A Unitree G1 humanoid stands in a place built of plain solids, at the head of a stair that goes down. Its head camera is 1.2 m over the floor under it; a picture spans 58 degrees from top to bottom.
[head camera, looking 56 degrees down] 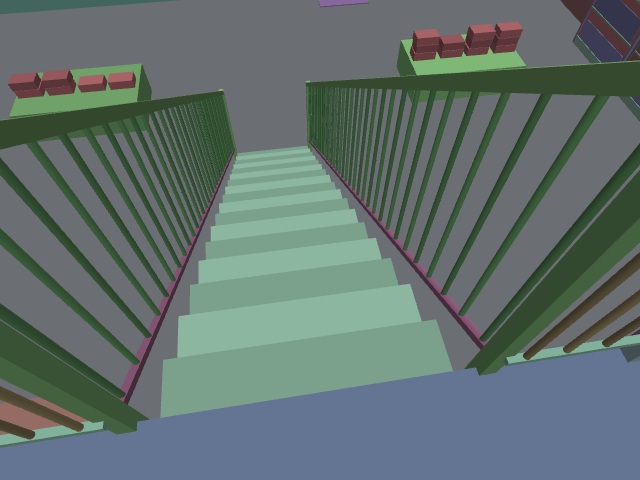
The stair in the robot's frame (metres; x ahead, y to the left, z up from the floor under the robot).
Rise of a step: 0.17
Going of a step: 0.23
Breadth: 0.92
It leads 9 degrees to the left of straight ahead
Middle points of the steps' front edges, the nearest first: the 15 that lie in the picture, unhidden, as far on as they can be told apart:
0.31 0.02 0.00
0.53 0.06 -0.18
0.76 0.09 -0.34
0.98 0.13 -0.50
1.21 0.16 -0.67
1.43 0.20 -0.83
1.66 0.23 -1.00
1.88 0.27 -1.16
2.10 0.30 -1.33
2.33 0.34 -1.49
2.55 0.37 -1.65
2.78 0.41 -1.82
3.00 0.44 -1.98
3.23 0.48 -2.15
3.45 0.51 -2.31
